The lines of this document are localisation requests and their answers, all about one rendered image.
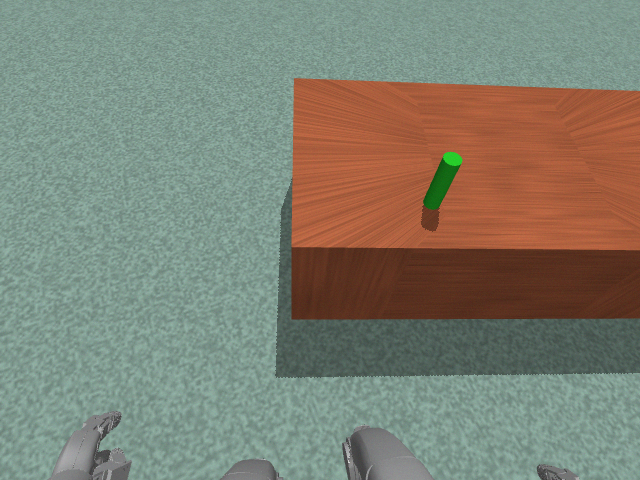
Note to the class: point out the can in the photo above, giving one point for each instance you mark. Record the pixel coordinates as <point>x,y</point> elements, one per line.
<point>442,180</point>

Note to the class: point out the right robot hand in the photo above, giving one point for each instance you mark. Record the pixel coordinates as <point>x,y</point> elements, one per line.
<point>547,472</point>

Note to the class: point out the left robot hand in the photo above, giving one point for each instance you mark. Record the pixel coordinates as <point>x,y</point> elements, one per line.
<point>81,450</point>

